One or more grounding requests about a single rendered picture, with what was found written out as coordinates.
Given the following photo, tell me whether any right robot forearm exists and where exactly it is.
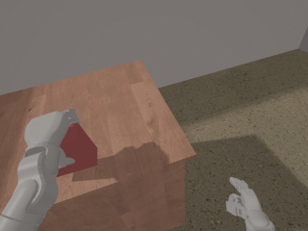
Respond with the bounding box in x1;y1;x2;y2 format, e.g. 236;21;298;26
244;209;275;231

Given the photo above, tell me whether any left robot forearm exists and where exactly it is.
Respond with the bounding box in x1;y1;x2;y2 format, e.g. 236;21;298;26
0;142;61;231

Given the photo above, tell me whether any sponge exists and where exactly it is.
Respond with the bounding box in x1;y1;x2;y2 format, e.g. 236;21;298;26
57;122;98;177

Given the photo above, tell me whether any right robot hand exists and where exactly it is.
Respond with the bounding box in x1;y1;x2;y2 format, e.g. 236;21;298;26
225;177;263;219

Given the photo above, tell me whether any table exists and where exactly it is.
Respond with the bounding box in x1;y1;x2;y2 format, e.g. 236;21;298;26
0;60;196;231

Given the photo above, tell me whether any left robot hand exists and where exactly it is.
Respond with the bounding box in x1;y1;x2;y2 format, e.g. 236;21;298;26
24;109;81;169

